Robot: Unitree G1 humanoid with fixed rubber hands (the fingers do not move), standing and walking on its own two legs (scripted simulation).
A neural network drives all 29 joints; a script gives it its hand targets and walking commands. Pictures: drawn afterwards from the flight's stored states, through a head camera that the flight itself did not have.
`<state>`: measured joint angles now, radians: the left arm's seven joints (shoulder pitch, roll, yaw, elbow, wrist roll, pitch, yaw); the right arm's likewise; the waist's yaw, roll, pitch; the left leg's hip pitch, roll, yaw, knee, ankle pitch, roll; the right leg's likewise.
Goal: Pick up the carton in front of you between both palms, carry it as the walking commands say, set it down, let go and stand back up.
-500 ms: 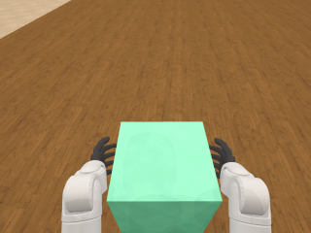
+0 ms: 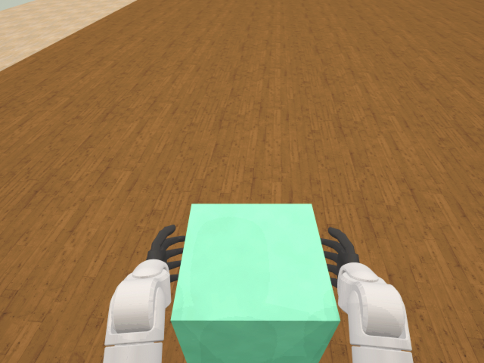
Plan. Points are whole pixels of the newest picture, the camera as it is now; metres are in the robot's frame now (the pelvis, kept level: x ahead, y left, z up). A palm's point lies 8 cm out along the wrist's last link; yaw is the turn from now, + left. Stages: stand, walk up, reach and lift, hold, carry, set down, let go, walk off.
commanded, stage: carry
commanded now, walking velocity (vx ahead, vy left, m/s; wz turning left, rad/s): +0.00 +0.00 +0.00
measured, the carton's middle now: (251, 293) +0.27 +0.00 -0.01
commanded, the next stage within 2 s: hold in 0.84 s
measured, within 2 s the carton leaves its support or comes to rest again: neither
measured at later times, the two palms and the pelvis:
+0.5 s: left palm (162, 270) +0.28 +0.15 +0.04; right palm (339, 273) +0.28 -0.15 +0.04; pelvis -0.02 +0.00 +0.00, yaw +0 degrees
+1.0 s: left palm (164, 280) +0.26 +0.14 +0.04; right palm (346, 281) +0.26 -0.15 +0.05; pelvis -0.02 +0.00 +0.01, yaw -1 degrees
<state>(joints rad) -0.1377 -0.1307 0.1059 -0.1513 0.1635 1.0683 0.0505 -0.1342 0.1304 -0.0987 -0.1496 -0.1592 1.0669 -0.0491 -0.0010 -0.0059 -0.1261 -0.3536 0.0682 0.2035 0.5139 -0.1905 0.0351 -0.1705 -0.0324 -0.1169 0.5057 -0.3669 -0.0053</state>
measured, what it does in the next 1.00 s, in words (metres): stands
